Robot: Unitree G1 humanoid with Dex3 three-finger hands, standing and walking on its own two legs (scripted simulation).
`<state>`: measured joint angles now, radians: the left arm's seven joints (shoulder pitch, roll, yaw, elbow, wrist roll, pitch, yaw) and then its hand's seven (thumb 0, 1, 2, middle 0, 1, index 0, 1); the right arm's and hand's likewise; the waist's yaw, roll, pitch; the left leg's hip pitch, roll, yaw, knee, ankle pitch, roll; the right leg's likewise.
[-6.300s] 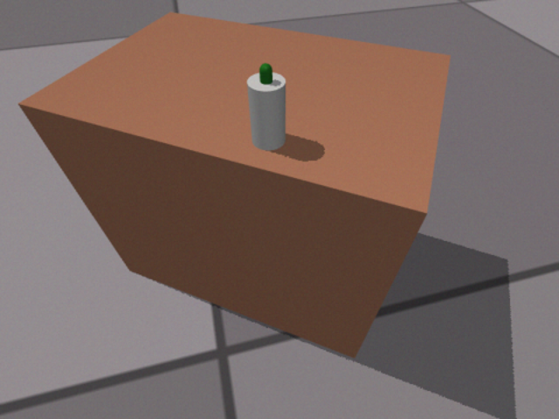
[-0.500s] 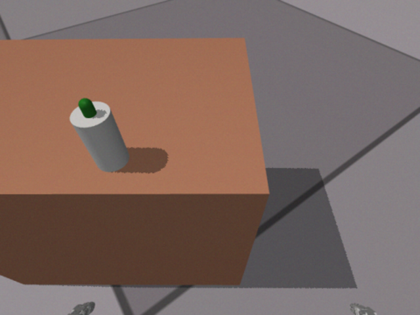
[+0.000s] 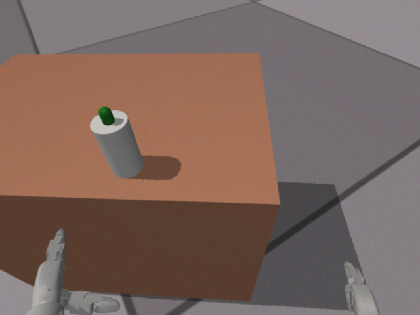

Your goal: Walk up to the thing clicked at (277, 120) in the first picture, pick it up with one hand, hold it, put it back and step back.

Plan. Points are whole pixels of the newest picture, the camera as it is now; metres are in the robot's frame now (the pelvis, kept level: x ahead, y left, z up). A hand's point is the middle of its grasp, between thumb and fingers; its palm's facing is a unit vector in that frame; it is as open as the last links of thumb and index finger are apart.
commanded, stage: rise first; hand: left
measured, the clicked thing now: (117, 140) +0.43 +0.24 +0.11
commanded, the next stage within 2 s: go down in 1.34 s
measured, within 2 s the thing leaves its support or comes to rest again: neither
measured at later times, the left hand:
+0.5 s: hand (47, 259) +0.18 +0.27 +0.10, palm faces +0.37 -0.81 -0.45, open 17.5 cm
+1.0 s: hand (16, 244) +0.17 +0.28 +0.17, palm faces +0.45 -0.76 -0.47, open 17.6 cm
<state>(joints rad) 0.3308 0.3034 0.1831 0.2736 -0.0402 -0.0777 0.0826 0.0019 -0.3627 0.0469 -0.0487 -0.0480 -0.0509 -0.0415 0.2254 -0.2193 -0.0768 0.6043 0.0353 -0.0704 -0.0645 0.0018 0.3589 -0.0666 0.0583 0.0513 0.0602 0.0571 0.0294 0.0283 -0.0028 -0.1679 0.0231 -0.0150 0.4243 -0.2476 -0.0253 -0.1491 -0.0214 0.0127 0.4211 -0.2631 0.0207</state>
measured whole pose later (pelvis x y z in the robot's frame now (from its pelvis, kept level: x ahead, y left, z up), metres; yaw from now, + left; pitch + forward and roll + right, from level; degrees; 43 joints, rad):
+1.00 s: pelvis -0.02 -0.01 +0.00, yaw +1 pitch -4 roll +0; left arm 0.38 0.39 0.42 -0.20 -0.04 -0.33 0.03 -0.01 -0.56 0.03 -0.05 -0.05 -0.05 -0.05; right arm 0.25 -0.24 -0.20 0.65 0.03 -0.13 -0.04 -0.01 0.50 -0.04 0.06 0.05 0.06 0.06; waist 0.06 0.05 0.04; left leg -0.13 0.02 -0.03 0.41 -0.21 -0.03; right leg -0.11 -0.03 -0.01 0.44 -0.25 0.01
